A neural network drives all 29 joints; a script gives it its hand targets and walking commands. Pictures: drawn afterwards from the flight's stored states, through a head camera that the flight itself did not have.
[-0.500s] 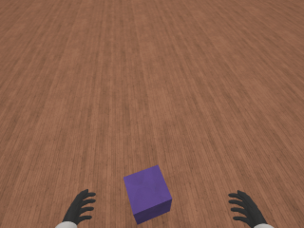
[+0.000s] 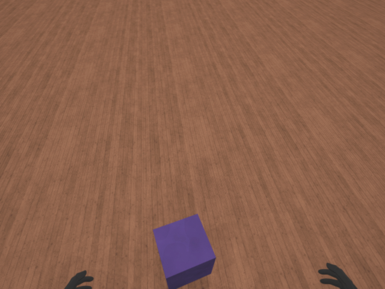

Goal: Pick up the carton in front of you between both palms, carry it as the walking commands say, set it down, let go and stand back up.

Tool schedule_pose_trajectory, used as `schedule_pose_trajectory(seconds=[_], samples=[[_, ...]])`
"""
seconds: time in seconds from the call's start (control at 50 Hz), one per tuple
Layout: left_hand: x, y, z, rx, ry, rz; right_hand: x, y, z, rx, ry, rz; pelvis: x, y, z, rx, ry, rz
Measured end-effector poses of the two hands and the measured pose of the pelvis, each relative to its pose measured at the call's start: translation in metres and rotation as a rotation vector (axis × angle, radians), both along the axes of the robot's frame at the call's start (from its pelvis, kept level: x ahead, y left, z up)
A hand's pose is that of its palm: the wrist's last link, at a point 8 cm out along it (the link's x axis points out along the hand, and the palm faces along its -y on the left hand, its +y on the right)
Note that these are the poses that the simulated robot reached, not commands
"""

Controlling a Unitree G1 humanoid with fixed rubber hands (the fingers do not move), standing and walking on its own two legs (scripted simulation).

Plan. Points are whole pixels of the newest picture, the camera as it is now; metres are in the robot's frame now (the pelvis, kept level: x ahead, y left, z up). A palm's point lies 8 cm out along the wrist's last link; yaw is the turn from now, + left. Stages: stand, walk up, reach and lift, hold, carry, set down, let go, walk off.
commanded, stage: stand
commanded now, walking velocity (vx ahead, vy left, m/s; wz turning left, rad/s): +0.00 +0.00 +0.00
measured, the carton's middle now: (183, 252) +0.40 +0.05 -0.64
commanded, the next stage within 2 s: none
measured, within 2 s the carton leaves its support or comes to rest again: neither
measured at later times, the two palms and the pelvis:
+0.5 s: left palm out of the picture +0.12 +0.29 -0.10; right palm out of the picture +0.09 -0.29 -0.09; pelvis +0.00 +0.01 +0.01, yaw -1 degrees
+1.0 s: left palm out of the picture +0.08 +0.30 -0.10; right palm out of the picture +0.07 -0.30 -0.09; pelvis -0.01 +0.00 +0.01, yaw -1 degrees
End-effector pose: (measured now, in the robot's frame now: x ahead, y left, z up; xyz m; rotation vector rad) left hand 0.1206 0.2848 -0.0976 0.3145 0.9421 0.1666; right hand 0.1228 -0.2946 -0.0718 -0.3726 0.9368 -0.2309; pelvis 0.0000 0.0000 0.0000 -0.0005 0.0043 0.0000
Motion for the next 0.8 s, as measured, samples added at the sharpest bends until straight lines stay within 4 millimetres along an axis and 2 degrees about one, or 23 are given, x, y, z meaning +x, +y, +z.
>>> schedule_pose_trajectory(seconds=[0.2, 0.42, 0.8], samples=[[0.007, 0.006, -0.004, 0.016, 0.048, -0.020, -0.009, 0.003, -0.008, 0.006, 0.052, -0.038, 0.007, 0.006, 0.003, 0.001, -0.009, -0.013], [0.009, 0.007, -0.002, 0.028, 0.054, -0.030, -0.027, 0.003, -0.015, 0.023, 0.100, -0.070, 0.004, 0.007, 0.005, -0.001, -0.023, -0.020], [-0.025, 0.016, -0.008, 0.038, 0.148, -0.011, -0.048, -0.006, -0.015, 0.013, 0.144, -0.085, -0.006, 0.006, 0.008, 0.000, -0.036, -0.025]])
